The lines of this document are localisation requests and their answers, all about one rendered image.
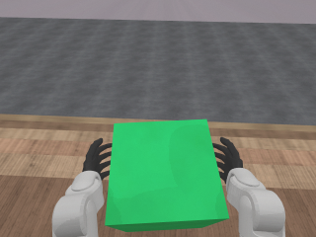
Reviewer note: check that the robot left forearm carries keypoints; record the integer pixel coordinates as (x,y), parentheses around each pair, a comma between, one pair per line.
(75,214)

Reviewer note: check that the robot right hand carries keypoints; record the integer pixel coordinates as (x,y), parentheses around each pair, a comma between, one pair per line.
(231,158)

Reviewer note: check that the carton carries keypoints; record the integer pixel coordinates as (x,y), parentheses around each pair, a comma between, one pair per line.
(163,176)

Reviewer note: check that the robot right forearm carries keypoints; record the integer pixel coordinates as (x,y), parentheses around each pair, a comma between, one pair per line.
(260,211)

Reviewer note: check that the robot left hand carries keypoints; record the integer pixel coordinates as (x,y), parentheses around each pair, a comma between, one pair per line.
(93,158)

